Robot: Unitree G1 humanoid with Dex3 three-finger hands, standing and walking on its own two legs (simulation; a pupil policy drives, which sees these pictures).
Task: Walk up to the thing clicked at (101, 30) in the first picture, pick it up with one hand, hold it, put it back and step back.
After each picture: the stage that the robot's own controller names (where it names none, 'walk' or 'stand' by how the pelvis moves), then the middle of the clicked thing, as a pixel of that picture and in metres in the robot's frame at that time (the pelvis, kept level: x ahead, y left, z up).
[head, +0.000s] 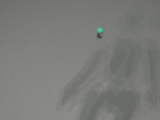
stand; (99, 33) +1.57 -0.21 -0.72
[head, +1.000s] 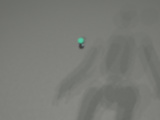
walk; (81, 43) +1.44 +0.12 -0.70
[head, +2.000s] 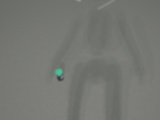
walk; (59, 75) +0.91 +0.30 -0.71
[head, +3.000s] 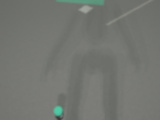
walk; (58, 113) +0.52 +0.21 -0.69
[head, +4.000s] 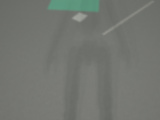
stand; out of the picture +0.28 +0.22 -0.70
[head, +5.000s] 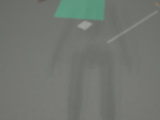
stand; out of the picture +0.28 +0.20 -0.72
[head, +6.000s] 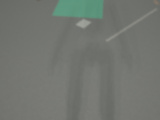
stand; out of the picture +0.28 +0.21 -0.73
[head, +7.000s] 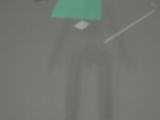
stand; out of the picture +0.27 +0.21 -0.73
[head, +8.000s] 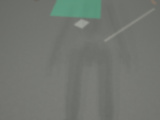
stand; out of the picture +0.26 +0.21 -0.73
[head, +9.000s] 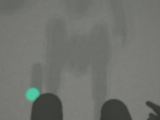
go down; (34, 95) +0.32 +0.24 -0.44
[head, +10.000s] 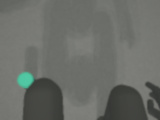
go down; (27, 81) +0.34 +0.28 -0.32
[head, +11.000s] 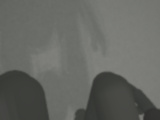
close in; out of the picture +0.30 +0.31 -0.23
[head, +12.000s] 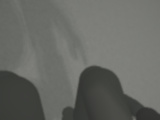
close; out of the picture +0.30 +0.31 -0.20
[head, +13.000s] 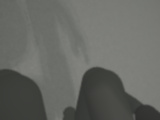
lift; out of the picture +0.29 +0.32 -0.20
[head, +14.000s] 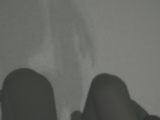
lift; out of the picture +0.27 +0.28 -0.16
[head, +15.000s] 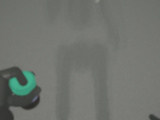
lift; (26, 91) +0.31 +0.19 +0.02
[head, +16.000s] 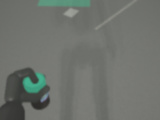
hold; (37, 91) +0.33 +0.17 +0.02
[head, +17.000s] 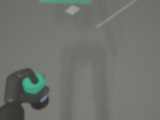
hold; (37, 92) +0.32 +0.17 +0.01
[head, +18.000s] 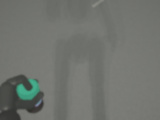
crouch; (31, 96) +0.32 +0.19 -0.05
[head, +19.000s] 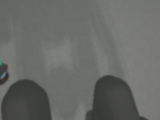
lower; out of the picture +0.37 +0.28 -0.13
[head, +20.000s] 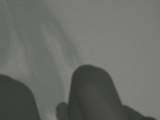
lower; out of the picture +0.36 +0.32 -0.21
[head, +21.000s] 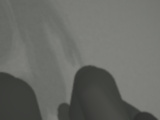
lower; out of the picture +0.34 +0.32 -0.21
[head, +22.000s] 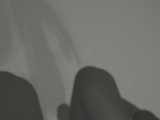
lower; out of the picture +0.33 +0.32 -0.21
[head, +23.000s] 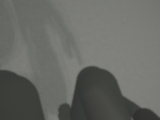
lower; out of the picture +0.32 +0.32 -0.21
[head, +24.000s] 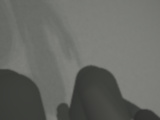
withdraw; out of the picture +0.31 +0.29 -0.21
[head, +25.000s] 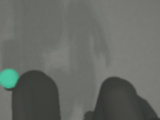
stand; (10, 80) +0.32 +0.27 -0.26
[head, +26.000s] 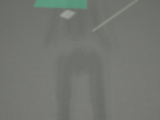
stand; out of the picture +0.27 +0.19 -0.64
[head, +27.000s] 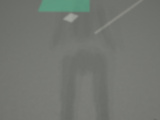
stand; out of the picture +0.30 +0.21 -0.66
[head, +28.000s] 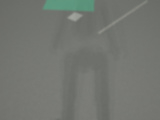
stand; out of the picture +0.30 +0.21 -0.67
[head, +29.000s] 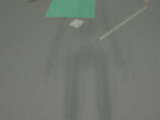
stand; out of the picture +0.31 +0.20 -0.72
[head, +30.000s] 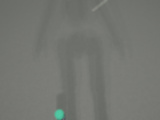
walk; (60, 116) +0.41 +0.20 -0.70
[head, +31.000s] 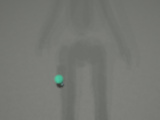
walk; (59, 81) +0.69 +0.20 -0.69
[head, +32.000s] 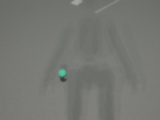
stand; (62, 75) +0.94 +0.25 -0.71
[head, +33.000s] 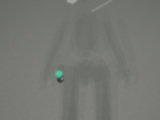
stand; (59, 76) +0.91 +0.25 -0.73
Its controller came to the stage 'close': yes
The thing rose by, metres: 0.71
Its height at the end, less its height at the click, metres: +0.00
